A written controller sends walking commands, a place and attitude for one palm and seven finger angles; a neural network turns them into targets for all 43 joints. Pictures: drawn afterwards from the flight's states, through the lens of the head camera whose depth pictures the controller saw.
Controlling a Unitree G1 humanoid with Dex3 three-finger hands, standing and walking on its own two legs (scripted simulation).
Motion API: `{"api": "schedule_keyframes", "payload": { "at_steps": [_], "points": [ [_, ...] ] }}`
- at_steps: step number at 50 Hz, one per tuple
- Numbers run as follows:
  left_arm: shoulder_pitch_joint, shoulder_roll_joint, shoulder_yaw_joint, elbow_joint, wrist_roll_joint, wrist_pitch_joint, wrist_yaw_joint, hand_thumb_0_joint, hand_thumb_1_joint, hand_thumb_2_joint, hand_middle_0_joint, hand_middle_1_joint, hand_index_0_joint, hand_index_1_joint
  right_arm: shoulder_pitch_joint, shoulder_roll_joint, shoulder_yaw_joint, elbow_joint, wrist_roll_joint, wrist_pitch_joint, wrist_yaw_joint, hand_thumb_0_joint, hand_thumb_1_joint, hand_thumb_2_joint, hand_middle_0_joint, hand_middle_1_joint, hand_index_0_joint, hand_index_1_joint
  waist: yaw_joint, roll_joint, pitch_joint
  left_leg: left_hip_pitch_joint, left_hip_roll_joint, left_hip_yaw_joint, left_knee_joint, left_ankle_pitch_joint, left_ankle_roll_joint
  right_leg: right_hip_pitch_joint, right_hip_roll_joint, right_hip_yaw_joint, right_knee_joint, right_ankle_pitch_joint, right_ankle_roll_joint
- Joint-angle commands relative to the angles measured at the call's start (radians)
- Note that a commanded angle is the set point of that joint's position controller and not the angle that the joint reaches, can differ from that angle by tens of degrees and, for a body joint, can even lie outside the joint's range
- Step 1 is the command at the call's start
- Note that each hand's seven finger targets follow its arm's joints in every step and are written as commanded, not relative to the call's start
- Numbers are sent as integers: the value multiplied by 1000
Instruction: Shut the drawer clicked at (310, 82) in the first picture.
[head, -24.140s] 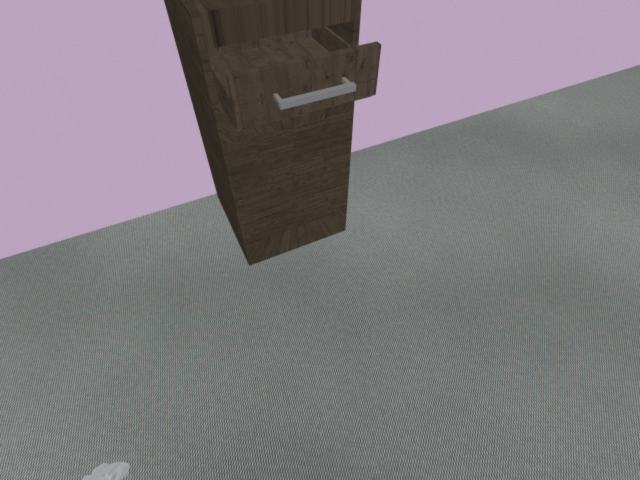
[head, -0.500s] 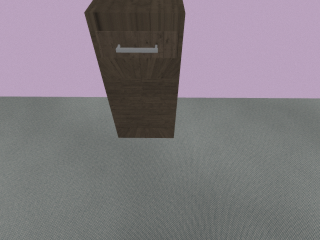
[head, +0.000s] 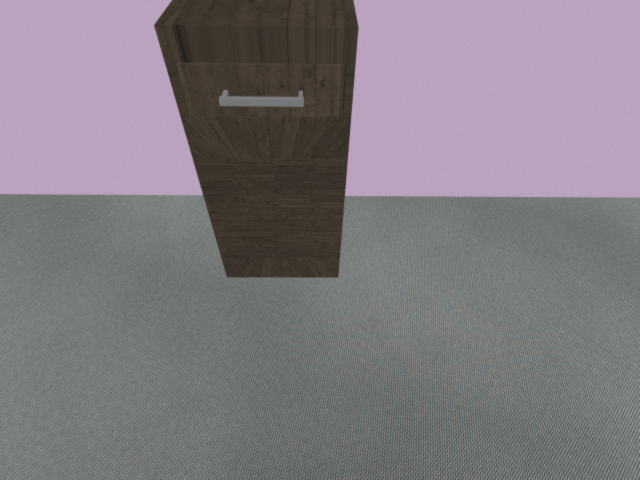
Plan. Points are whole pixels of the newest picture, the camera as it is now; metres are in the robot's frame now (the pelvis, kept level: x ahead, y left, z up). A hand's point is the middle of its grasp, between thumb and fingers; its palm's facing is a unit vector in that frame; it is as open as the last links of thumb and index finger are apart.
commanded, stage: look to check the result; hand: left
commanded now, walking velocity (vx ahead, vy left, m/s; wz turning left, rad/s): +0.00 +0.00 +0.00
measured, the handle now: (262, 97) +0.92 +0.19 +0.00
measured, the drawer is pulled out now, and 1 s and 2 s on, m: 0.00 0.00 0.00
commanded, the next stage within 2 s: stand and wait in 0.48 s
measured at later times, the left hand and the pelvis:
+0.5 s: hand out of the picture +0.00 +0.16 -0.17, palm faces +0.05 -0.98 -0.19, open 7.4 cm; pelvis +0.01 -0.01 +0.00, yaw +0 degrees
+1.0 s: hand out of the picture +0.02 +0.17 -0.17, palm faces +0.03 -0.98 -0.20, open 7.4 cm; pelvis +0.02 -0.01 +0.00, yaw +0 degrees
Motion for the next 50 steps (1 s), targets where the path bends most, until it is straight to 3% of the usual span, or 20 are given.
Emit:
{"api": "schedule_keyframes", "payload": {
  "at_steps": [1,14,18,21,28,38,50],
  "points": [
    [77,102,20,-10,-6,-13,7,0,900,900,-200,-300,-200,-300,81,-73,-11,-12,-4,-10,-3,0,-900,-900,200,300,200,300,-2,1,50,29,65,-69,-85,8,22,-79,-87,85,-142,-45,-41],
    [61,115,21,-4,-6,-12,5,0,900,900,-200,-300,-200,-300,50,-96,-11,-11,-4,-12,-5,0,-900,-900,200,300,200,300,2,15,52,41,72,-76,-96,29,22,-57,-84,78,-144,-18,-38],
    [60,122,20,-4,-5,-17,5,0,900,900,-200,-300,-200,-300,36,-107,-14,-15,-2,-12,-5,0,-900,-900,200,300,200,300,3,-21,45,57,71,-73,-86,53,21,-58,-88,81,-154,-4,-39],
    [47,124,19,-5,-7,-16,4,0,900,900,-200,-300,-200,-300,29,-107,-11,-11,-4,-12,-4,0,-900,-900,200,300,200,300,0,3,48,57,71,-71,-91,49,18,-52,-89,83,-157,0,-37],
    [41,142,22,-9,-6,-22,3,0,900,900,-200,-300,-200,-300,8,-124,-13,-14,-2,-15,-4,0,-900,-900,200,300,200,300,5,-4,22,74,74,-70,-84,97,17,-26,-94,85,-157,62,-38],
    [24,153,20,-8,-7,-22,2,0,900,900,-200,-300,-200,-300,-12,-138,-13,-12,-2,-14,-4,0,-900,-900,200,300,200,300,5,-6,32,77,76,-69,-93,83,14,-22,-94,90,-173,49,-39],
    [4,167,22,-8,-8,-26,1,0,900,900,-200,-300,-200,-300,-24,-155,-13,-10,-2,-19,-6,0,-900,-900,200,300,200,300,3,2,5,97,83,-72,-101,136,15,18,-97,82,-163,142,-35]
  ]
}}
